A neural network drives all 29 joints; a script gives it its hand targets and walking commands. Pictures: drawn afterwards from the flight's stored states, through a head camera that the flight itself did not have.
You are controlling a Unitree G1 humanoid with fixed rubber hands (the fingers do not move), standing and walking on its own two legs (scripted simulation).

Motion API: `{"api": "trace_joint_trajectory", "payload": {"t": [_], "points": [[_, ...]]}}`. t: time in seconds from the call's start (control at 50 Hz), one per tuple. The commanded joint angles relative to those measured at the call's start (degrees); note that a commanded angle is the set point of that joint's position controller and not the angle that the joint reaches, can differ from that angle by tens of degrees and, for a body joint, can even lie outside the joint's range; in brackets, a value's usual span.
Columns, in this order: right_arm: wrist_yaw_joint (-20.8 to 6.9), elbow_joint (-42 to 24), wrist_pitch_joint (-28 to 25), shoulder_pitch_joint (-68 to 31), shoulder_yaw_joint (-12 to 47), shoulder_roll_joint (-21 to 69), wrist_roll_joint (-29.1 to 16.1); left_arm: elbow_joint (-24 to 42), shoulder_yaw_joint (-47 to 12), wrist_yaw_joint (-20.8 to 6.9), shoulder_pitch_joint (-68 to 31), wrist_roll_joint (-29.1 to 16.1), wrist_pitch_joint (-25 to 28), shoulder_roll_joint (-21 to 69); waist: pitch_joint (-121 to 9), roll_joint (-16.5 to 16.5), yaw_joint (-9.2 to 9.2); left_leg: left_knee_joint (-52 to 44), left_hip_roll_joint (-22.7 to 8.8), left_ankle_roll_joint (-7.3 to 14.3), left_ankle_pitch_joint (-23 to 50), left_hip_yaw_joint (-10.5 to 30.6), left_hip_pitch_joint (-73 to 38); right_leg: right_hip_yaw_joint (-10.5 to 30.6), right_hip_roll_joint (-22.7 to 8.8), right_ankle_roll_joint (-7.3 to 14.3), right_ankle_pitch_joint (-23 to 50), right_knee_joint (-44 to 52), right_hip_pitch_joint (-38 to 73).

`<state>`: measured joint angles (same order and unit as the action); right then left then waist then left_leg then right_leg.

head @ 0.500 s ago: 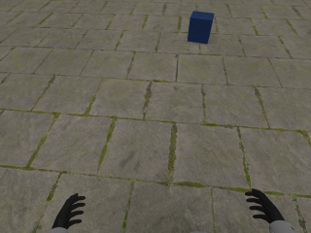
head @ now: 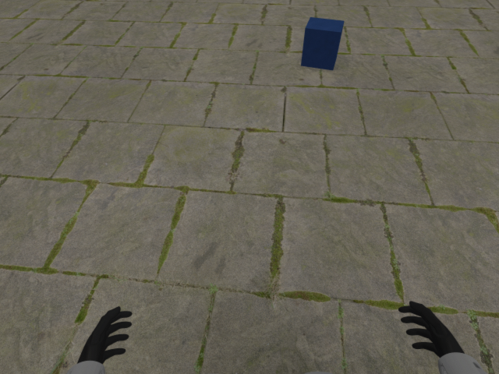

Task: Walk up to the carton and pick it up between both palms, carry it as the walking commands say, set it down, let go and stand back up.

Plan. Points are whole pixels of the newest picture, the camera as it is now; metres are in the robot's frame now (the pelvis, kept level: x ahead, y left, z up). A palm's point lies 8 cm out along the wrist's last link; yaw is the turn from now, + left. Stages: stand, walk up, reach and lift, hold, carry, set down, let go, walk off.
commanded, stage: stand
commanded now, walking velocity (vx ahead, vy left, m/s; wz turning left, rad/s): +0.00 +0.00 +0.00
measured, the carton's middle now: (321, 44) +2.30 -0.55 -0.61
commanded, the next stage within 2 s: walk up in 1.72 s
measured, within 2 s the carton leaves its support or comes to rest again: neither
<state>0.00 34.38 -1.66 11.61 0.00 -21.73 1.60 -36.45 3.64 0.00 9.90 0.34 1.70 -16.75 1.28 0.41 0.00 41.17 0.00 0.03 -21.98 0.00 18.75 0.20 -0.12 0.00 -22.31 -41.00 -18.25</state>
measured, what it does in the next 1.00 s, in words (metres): stands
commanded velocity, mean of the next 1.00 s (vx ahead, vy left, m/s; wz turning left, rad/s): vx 0.00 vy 0.00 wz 0.00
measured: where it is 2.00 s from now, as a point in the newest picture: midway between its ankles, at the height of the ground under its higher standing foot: outside the picture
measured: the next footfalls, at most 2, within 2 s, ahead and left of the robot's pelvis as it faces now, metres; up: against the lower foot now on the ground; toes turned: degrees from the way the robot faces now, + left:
none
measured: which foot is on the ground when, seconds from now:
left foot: down 0.00-1.00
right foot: down 0.00-1.00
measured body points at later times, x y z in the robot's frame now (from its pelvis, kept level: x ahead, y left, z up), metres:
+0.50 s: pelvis +0.00 +0.00 +0.00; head +0.01 +0.00 +0.45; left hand +0.16 +0.28 -0.08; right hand +0.16 -0.29 -0.07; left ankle +0.00 +0.12 -0.72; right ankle +0.00 -0.12 -0.72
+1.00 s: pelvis -0.01 +0.00 +0.00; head -0.01 +0.00 +0.45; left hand +0.14 +0.28 -0.08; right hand +0.15 -0.29 -0.07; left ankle +0.00 +0.12 -0.72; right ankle +0.00 -0.12 -0.72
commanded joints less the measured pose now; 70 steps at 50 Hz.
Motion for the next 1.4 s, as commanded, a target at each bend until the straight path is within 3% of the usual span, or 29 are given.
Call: {"api": "trace_joint_trajectory", "payload": {"t": [0.0, 0.06, 0.18, 0.22, 0.28, 0.36, 0.48, 0.5, 0.56, 0.72, 0.78, 0.8, 0.84, 0.94, 0.98, 1.0, 1.16, 1.2, 1.22, 1.32, 1.38], "points": [[0.39, -1.16, -2.32, -2.87, -4.11, -9.68, 0.06, 0.94, 2.27, 0.20, -3.61, 0.67, 1.81, -12.89, -5.79, -0.46, -0.01, -5.58, -4.90, 4.20, 14.77, 4.64, -3.02, 6.12, -4.68, 5.10, 14.31, 5.99, 1.65], [0.68, -1.09, -2.23, -3.57, -4.21, -9.97, -0.03, 0.64, 2.52, 0.20, -3.82, 0.59, 1.85, -13.89, -4.28, 0.89, 0.02, -5.52, -4.97, 4.16, 15.21, 4.53, -2.33, 6.14, -4.29, 4.96, 14.65, 6.12, 0.87], [0.71, -0.54, -2.26, -3.35, -4.18, -10.19, -0.17, 0.27, 2.50, 0.18, -4.11, 0.58, 1.83, -13.93, -4.31, -0.71, 0.05, -5.76, -5.19, 3.97, 14.72, 4.68, -2.51, 5.87, -4.46, 5.18, 15.39, 6.42, 1.25], [0.65, -0.42, -2.27, -2.59, -4.18, -10.13, -0.16, 0.01, 2.63, 0.33, -3.94, 0.59, 1.71, -13.90, -4.22, 0.69, 0.13, -6.26, -4.84, 4.01, 15.05, 4.87, -2.46, 6.19, -4.70, 5.12, 15.02, 6.34, 1.72], [0.65, -0.45, -2.21, -2.75, -4.24, -10.54, -0.19, 0.02, 2.24, 0.22, -4.75, 0.45, 1.81, -13.63, -3.77, -1.10, 0.19, -6.27, -5.20, 4.02, 14.56, 4.99, -1.86, 6.14, -4.92, 5.23, 14.73, 6.61, 1.43], [0.64, 0.04, -2.30, -2.38, -4.08, -10.21, -0.20, -0.62, 2.63, 0.11, -3.66, 0.54, 1.85, -13.86, -5.05, 0.61, -0.11, -6.35, -5.26, 4.22, 17.02, 5.07, -3.36, 6.24, -4.85, 5.10, 16.77, 6.07, 1.71], [0.74, 0.00, -1.99, -2.96, -4.06, -10.84, -0.31, -1.11, 2.45, 0.06, -3.53, 0.50, 1.88, -13.83, -4.70, 0.49, -0.52, -6.10, -5.09, 3.92, 17.05, 4.97, -2.90, 6.65, -5.13, 5.19, 16.20, 6.57, 2.71], [0.68, -0.03, -2.13, -2.90, -4.06, -10.07, -0.37, -1.21, 2.22, 0.27, -4.29, 0.26, 1.75, -13.63, -4.09, -1.82, -0.27, -6.22, -5.30, 4.01, 16.01, 5.01, -2.60, 6.60, -5.22, 5.27, 16.22, 6.80, 2.51], [0.64, 0.51, -2.17, -2.82, -3.68, -9.94, -0.43, -1.72, 2.60, 0.25, -4.37, 0.49, 1.78, -14.52, -4.53, 0.66, -0.03, -6.72, -5.11, 3.93, 15.75, 5.04, -3.48, 7.38, -5.28, 5.39, 15.02, 7.22, 1.68], [0.60, 0.96, -2.10, -2.67, -3.55, -9.77, -0.53, -2.82, 2.18, 0.15, -4.46, 0.46, 1.35, -14.68, -3.50, -1.22, 0.12, -7.69, -5.07, 4.14, 13.64, 5.54, -3.16, 6.87, -4.92, 5.10, 11.73, 8.11, 1.10], [0.62, 1.54, -2.10, -2.85, -3.64, -10.30, -0.26, -2.54, 2.20, -0.09, -4.71, 0.37, 1.55, -14.14, -3.25, 0.86, -0.38, -7.91, -5.50, 4.20, 12.71, 5.81, -2.76, 7.31, -5.23, 4.97, 10.76, 8.46, 0.75], [0.54, 1.03, -2.15, -3.14, -3.63, -10.36, -0.45, -2.87, 2.05, -0.04, -5.13, 0.44, 1.44, -13.93, -1.81, -0.91, -0.17, -8.38, -5.20, 4.08, 11.54, 5.69, -2.02, 6.54, -4.52, 4.90, 9.90, 8.52, 0.20], [0.40, 0.92, -2.01, -3.21, -3.75, -10.55, -0.55, -3.19, 2.08, 0.08, -4.51, 0.74, 1.64, -14.53, -1.41, 0.14, 0.01, -8.64, -5.29, 3.81, 11.69, 5.69, -1.87, 7.03, -4.52, 4.80, 10.78, 8.59, 0.51], [0.45, 1.58, -2.16, -3.05, -3.83, -10.66, -0.23, -3.69, 2.08, -0.05, -4.28, 0.11, 1.52, -13.94, -3.08, -0.08, -1.01, -8.41, -5.51, 4.36, 12.98, 5.85, -2.73, 6.83, -4.55, 4.74, 12.77, 7.87, 1.63], [0.59, 1.31, -1.95, -2.77, -3.64, -10.18, -0.34, -3.68, 2.16, -0.08, -4.45, 0.53, 1.64, -14.89, -2.24, 0.36, -0.17, -8.53, -5.44, 3.89, 12.96, 5.70, -2.47, 7.63, -5.05, 4.71, 12.15, 8.60, 0.91], [0.53, 1.45, -2.12, -2.14, -3.54, -10.20, -0.42, -4.05, 2.14, -0.05, -4.10, 0.27, 1.79, -14.70, -2.69, -0.85, -0.62, -8.53, -5.28, 3.93, 11.62, 5.41, -2.74, 7.76, -4.98, 4.66, 12.03, 8.76, 1.37], [0.40, 1.87, -2.04, -3.27, -3.55, -10.83, -0.39, -4.27, 1.75, -0.22, -5.36, 0.08, 1.67, -14.27, -0.85, -0.51, -0.36, -9.52, -5.44, 3.96, 9.29, 5.94, -2.33, 7.80, -5.19, 4.67, 8.18, 10.48, -0.42], [0.49, 1.95, -2.07, -2.81, -3.52, -10.37, -0.45, -4.53, 1.88, -0.13, -4.58, 0.54, 1.92, -14.89, -1.52, -0.34, -0.30, -8.33, -5.09, 3.77, 11.04, 5.84, -3.12, 9.61, -6.21, 4.92, 9.23, 11.19, -0.34], [0.39, 1.96, -2.04, -2.69, -3.69, -10.55, -0.52, -4.35, 1.92, -0.11, -5.74, 0.63, 1.82, -15.41, -0.93, -1.33, 0.48, -9.27, -4.90, 3.70, 9.28, 5.41, -3.24, 8.28, -5.10, 4.78, 8.16, 10.74, -1.08], [0.20, 2.52, -2.18, -2.84, -3.67, -10.78, -0.23, -4.96, 1.81, -0.12, -5.58, 0.31, 1.55, -14.82, -0.60, -1.93, -0.34, -9.93, -4.90, 3.52, 8.45, 5.43, -3.16, 8.53, -5.23, 4.65, 6.25, 11.67, -1.13], [0.19, 2.84, -1.95, -3.09, -3.75, -10.53, -0.44, -5.69, 1.60, -0.26, -4.71, 0.49, 1.56, -15.21, -1.33, -0.62, 0.23, -9.55, -5.07, 3.65, 8.64, 5.69, -3.75, 8.39, -5.06, 4.52, 7.64, 11.88, -0.69]]}}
